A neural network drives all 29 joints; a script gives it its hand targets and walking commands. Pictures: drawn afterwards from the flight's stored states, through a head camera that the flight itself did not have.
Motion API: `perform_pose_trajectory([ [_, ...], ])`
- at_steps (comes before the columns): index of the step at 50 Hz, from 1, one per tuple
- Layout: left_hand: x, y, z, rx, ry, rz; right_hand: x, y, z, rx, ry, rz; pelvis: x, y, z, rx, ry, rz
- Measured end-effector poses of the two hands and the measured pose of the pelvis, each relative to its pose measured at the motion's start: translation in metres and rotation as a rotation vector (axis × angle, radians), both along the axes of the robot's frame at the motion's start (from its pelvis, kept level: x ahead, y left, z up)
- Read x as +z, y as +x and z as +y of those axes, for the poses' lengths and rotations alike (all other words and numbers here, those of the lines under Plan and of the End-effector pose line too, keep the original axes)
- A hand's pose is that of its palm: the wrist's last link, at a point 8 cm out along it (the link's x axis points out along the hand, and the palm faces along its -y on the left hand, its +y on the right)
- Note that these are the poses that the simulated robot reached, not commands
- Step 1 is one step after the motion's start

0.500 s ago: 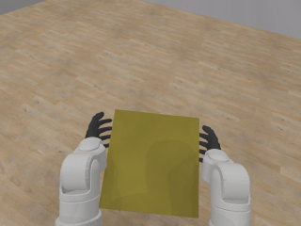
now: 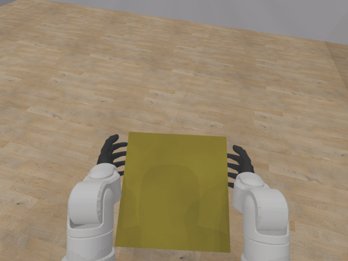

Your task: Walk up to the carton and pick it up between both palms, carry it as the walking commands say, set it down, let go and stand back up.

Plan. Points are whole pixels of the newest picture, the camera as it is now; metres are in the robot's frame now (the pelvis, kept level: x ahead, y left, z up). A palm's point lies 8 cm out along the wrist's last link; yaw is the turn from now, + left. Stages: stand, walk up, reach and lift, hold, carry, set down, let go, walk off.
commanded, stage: carry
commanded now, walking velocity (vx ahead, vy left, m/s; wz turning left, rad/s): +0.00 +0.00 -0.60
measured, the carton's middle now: (174, 190) +0.30 +0.01 +0.00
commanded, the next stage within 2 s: none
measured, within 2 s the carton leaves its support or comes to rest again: neither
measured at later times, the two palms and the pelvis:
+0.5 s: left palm (198, 177) +0.28 -0.04 +0.10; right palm (343, 220) +0.20 -0.31 +0.09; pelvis -0.03 -0.11 -0.01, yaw -13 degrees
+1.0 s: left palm (309, 212) +0.22 -0.25 +0.09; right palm out of the picture +0.06 -0.47 +0.08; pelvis -0.09 -0.20 -0.01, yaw -33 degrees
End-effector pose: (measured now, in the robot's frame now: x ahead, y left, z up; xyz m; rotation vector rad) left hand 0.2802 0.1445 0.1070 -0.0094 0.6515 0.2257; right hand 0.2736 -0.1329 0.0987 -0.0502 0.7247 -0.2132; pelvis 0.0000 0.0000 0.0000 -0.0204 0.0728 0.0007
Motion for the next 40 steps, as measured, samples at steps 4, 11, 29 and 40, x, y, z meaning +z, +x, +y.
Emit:
perform_pose_trajectory([
  [4, -0.004, 0.012, -0.050, -0.084, 0.001, 0.008, -0.006, -0.012, -0.048, -0.086, -0.001, 0.010, -0.003, -0.001, -0.026, -0.084, 0.000, 0.010],
  [11, -0.014, 0.015, -0.133, -0.197, 0.019, 0.028, -0.026, -0.036, -0.127, -0.200, 0.028, 0.028, -0.013, -0.008, -0.074, -0.167, 0.012, -0.029],
  [29, -0.007, -0.011, -0.202, -0.292, 0.002, 0.010, -0.003, -0.088, -0.190, -0.291, -0.001, -0.005, -0.003, -0.039, -0.116, -0.287, 0.009, 0.000],
  [40, -0.012, -0.029, -0.324, -0.524, -0.006, 0.012, -0.007, -0.165, -0.285, -0.525, -0.013, -0.004, -0.009, -0.063, -0.167, -0.516, -0.002, -0.001],
])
